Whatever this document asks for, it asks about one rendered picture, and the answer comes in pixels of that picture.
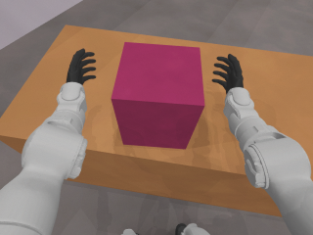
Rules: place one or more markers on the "right robot forearm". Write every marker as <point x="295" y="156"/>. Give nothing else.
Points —
<point x="245" y="123"/>

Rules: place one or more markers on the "carton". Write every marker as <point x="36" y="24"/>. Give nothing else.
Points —
<point x="158" y="95"/>

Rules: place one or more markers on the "left robot forearm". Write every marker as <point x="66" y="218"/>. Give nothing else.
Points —
<point x="69" y="115"/>

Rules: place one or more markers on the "right robot hand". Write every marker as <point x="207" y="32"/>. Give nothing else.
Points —
<point x="233" y="77"/>

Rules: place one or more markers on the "robot left upper arm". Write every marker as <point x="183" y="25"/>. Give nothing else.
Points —
<point x="29" y="203"/>

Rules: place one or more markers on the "robot right upper arm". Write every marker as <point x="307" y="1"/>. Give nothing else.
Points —
<point x="280" y="167"/>

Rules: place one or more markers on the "right robot shin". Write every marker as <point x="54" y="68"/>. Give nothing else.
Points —
<point x="190" y="225"/>

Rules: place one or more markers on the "pedestal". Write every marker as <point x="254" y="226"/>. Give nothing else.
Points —
<point x="211" y="170"/>

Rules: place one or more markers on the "left robot hand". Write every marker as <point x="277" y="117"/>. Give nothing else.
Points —
<point x="75" y="71"/>

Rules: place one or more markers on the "right robot foot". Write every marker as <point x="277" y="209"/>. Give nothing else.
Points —
<point x="179" y="228"/>

